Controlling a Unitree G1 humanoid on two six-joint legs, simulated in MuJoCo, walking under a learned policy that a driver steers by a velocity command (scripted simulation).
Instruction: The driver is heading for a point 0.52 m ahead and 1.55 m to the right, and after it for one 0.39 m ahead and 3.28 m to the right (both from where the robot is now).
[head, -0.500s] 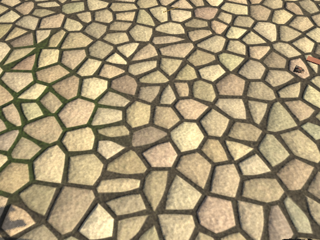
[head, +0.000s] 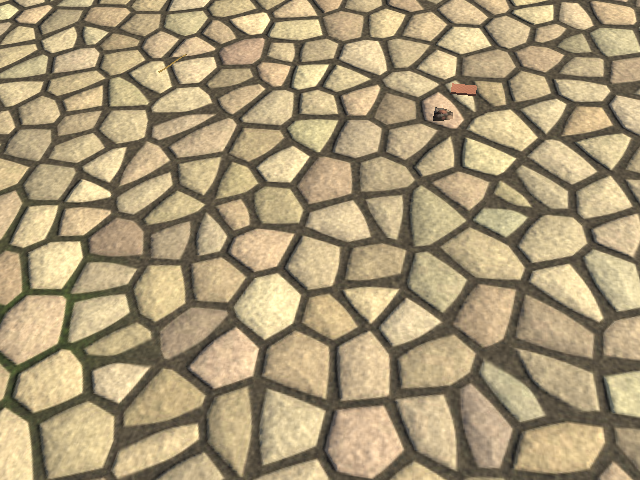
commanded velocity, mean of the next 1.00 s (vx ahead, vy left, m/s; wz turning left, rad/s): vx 0.00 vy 0.00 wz -0.60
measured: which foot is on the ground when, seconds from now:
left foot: up 0.00-0.16, down 0.18-0.60, up 0.62-1.00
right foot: down 0.00-0.18, up 0.20-0.58, down 0.60-1.00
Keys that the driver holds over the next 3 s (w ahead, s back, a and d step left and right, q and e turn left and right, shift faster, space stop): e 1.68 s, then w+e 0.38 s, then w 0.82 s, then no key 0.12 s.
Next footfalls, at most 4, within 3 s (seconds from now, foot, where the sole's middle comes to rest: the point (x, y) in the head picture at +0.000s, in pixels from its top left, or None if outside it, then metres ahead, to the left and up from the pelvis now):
0.18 left None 0.07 0.15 -0.78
0.60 right None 0.00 -0.12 -0.78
1.08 left None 0.12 0.06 -0.78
1.50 right None -0.08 -0.12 -0.78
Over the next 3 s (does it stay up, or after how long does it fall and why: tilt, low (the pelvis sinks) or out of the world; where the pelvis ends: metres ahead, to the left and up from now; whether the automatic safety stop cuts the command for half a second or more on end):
stays up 0.12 -0.57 -0.02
